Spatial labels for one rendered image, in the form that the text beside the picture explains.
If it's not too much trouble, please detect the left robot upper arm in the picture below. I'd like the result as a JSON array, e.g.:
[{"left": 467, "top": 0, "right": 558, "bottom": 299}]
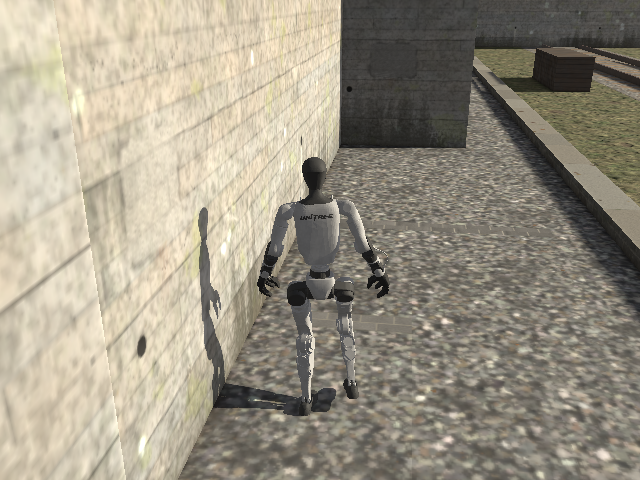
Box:
[{"left": 267, "top": 202, "right": 296, "bottom": 257}]

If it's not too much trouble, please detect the robot right forearm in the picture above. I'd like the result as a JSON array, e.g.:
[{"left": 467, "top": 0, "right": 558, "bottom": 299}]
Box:
[{"left": 362, "top": 237, "right": 385, "bottom": 277}]

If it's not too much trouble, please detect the left robot shin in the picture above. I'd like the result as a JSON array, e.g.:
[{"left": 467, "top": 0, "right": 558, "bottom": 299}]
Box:
[{"left": 296, "top": 335, "right": 314, "bottom": 403}]

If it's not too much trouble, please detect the robot left forearm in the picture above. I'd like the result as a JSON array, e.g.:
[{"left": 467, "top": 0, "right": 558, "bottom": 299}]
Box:
[{"left": 260, "top": 241, "right": 278, "bottom": 279}]

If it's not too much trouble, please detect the left robot thigh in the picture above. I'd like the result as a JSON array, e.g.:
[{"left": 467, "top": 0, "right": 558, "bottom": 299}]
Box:
[{"left": 287, "top": 280, "right": 315, "bottom": 354}]

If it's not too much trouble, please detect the right robot upper arm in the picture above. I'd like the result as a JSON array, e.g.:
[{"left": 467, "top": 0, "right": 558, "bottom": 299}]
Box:
[{"left": 337, "top": 199, "right": 371, "bottom": 254}]

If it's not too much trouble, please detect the robot left hand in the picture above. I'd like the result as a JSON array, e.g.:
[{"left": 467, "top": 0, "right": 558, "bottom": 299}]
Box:
[{"left": 257, "top": 275, "right": 280, "bottom": 297}]

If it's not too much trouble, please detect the robot right hand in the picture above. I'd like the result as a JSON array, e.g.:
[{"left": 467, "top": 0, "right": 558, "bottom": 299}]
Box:
[{"left": 367, "top": 271, "right": 390, "bottom": 298}]

